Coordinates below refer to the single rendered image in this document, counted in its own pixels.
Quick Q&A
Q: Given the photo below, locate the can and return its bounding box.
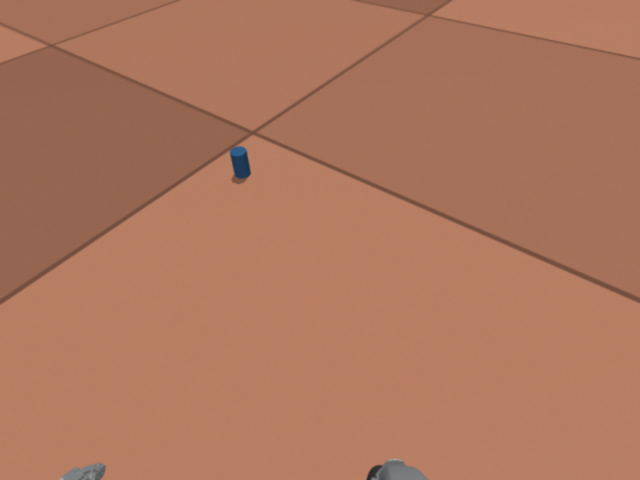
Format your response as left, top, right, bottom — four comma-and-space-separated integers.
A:
230, 147, 251, 179

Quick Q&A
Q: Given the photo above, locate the left robot hand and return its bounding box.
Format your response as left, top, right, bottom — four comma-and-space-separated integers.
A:
60, 463, 106, 480

